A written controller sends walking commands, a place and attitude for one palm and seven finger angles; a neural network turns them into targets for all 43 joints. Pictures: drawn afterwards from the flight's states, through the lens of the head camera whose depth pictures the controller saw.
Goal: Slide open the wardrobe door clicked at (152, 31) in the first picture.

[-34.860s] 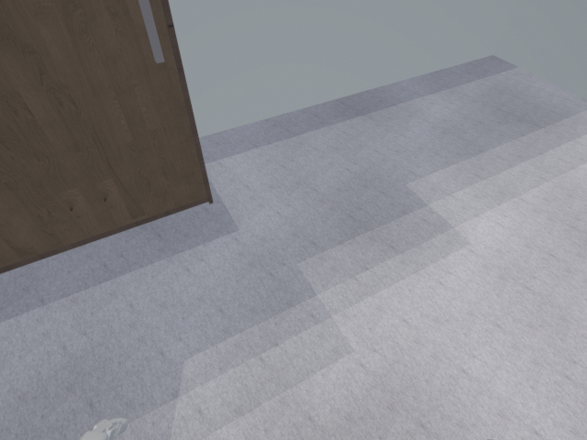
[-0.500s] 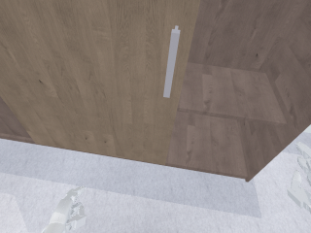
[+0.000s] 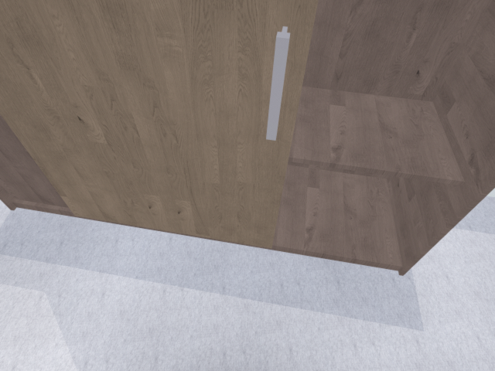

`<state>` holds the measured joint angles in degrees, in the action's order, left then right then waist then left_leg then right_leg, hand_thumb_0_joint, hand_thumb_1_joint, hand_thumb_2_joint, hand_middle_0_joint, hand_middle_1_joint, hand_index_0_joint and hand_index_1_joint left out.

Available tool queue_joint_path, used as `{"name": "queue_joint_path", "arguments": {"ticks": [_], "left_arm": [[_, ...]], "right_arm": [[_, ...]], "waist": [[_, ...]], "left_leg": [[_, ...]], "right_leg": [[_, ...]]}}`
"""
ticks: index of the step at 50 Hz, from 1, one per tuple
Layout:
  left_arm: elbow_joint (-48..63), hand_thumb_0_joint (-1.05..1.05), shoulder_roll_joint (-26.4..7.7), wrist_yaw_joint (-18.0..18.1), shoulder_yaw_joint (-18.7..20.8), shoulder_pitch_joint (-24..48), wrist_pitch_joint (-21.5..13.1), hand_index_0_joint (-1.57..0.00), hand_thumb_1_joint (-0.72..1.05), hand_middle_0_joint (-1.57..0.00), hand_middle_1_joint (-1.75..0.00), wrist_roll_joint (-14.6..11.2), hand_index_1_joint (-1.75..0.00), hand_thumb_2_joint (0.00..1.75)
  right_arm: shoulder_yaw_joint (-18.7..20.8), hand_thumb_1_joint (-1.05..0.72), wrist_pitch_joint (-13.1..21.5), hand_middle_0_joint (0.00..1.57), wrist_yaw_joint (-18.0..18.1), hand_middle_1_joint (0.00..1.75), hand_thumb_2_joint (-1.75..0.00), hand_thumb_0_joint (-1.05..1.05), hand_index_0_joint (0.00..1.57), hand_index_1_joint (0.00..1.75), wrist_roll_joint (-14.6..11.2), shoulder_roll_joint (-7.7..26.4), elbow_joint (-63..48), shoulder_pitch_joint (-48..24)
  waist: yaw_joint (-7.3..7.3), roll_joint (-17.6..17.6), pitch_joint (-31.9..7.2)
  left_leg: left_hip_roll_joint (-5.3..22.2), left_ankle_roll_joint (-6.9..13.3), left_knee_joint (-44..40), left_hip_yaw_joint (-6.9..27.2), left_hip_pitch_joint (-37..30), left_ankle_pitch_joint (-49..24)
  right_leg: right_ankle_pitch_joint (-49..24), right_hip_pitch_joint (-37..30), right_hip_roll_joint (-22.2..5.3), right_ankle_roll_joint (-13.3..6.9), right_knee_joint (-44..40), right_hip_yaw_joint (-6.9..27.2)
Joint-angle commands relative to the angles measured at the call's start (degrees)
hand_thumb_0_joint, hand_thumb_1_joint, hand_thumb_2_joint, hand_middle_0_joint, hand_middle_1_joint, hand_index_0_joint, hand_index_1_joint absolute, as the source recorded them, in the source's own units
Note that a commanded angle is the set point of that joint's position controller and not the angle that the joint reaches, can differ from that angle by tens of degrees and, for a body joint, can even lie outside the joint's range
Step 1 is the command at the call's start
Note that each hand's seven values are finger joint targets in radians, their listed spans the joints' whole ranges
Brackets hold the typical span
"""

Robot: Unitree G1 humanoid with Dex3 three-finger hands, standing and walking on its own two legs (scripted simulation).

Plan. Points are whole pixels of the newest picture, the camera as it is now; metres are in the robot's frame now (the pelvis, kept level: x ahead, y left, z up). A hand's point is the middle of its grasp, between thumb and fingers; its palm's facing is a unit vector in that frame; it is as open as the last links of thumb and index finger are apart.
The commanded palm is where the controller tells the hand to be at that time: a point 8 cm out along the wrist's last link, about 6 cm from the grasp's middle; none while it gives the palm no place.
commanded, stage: let the arm hang, fingers relaxed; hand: right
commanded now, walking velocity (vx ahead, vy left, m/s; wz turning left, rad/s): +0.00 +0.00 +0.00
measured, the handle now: (277, 88) +0.69 -0.02 +0.09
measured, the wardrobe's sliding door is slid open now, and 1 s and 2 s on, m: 0.57 0.57 0.57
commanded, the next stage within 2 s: look to check the result in 0.52 s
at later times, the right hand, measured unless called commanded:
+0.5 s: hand out of the picture +0.03 -0.18 -0.18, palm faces +0.00 +0.98 -0.19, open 7.3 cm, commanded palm none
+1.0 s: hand out of the picture +0.03 -0.18 -0.17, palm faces +0.00 +0.98 -0.18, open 7.3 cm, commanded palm none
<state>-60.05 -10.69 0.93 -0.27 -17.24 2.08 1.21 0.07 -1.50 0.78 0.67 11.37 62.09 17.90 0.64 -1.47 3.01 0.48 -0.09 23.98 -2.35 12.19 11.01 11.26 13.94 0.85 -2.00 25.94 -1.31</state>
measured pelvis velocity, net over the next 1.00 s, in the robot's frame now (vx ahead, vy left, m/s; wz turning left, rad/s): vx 0.02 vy -0.01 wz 0.01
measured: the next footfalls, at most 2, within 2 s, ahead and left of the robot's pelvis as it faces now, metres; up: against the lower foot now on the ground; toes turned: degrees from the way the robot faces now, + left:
none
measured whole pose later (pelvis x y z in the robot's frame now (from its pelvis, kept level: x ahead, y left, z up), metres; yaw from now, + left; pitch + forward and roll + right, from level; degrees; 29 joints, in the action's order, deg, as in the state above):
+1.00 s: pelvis +0.02 -0.01 +0.00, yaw +1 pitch -1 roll +0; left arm -64.8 -9.3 1.7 -0.3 -13.3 0.0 0.8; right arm 0.1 0.3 1.6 0.6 8.6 65.7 13.7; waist 0.6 0.0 2.8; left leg 1.6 -1.2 22.2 -1.2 9.0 12.0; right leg 11.5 9.6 2.1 -2.8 22.2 -2.3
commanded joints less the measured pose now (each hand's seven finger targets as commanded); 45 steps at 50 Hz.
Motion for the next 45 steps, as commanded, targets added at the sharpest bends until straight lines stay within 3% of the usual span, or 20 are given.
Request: {"name": "queue_joint_path", "arguments": {"ticks": [1,11,13,18,38,45], "left_arm": [[1.9,0.0,-6.1,0.7,1.6,-2.3,-1.6,-0.2,0.9,-0.2,-0.3,0.2,-0.3,0.9],[-0.9,0.0,-4.1,0.8,1.3,-2.8,-2.2,-0.2,0.9,-0.2,-0.3,0.1,-0.3,0.9],[-1.1,0.0,-3.9,0.8,1.4,-2.8,-2.4,-0.2,0.9,-0.2,-0.3,0.0,-0.3,0.9],[-1.5,0.0,-3.3,0.9,1.4,-2.0,-2.6,-0.2,0.9,-0.2,-0.3,0.0,-0.3,0.9],[-2.2,0.0,-4.4,1.1,1.2,0.4,-2.8,-0.2,0.9,-0.2,-0.3,-0.3,-0.3,0.9],[-2.8,0.0,-4.5,1.3,1.0,0.6,-2.9,-0.2,0.9,-0.2,-0.3,-0.2,-0.3,0.9]], "right_arm": [[0.9,-0.9,1.6,0.2,0.6,0.3,-0.9,0.0,0.2,0.3,0.1,5.5,-1.8,-0.6],[1.0,-0.9,1.8,0.2,1.0,0.3,-0.9,0.0,0.2,0.3,0.1,4.0,0.2,-0.2],[1.1,-0.9,2.0,0.2,1.1,0.3,-0.9,0.0,0.2,0.3,0.1,3.9,0.3,-0.1],[1.2,-0.9,2.1,0.2,1.1,0.3,-0.9,0.0,0.2,0.3,0.1,3.4,0.5,-0.4],[0.9,-0.9,2.5,0.2,1.1,0.3,-0.9,0.0,0.2,0.3,0.1,3.5,1.8,-0.9],[0.8,-0.9,2.4,0.2,1.2,0.3,-0.9,0.0,0.2,0.3,0.0,3.3,2.2,-0.9]], "waist": [[0.21,3.5,1.0],[-0.28,2.2,2.2],[-0.4,2.4,0.9],[-0.38,-0.5,0.9],[0.0,2.0,-0.9],[-0.07,1.2,-0.5]], "left_leg": [[4.9,1.8,-6.7,6.4,3.0,10.8],[4.5,1.5,-4.4,5.8,1.5,5.7],[4.8,1.4,-4.3,5.6,0.4,4.1],[4.9,1.3,-4.1,5.4,0.0,2.2],[5.6,0.9,-5.1,5.4,-1.0,-2.2],[5.7,0.8,-5.3,5.3,-1.6,-3.1]], "right_leg": [[8.4,1.6,-5.8,-0.9,-7.6,6.4],[6.5,3.0,-6.2,-1.0,-9.4,6.9],[4.4,2.4,-6.1,-0.9,-8.8,6.5],[2.3,1.8,-6.2,-0.8,-8.8,6.5],[-5.6,-3.5,-6.5,-0.6,-7.7,5.7],[-7.2,-4.3,-6.5,-0.5,-7.9,5.5]]}}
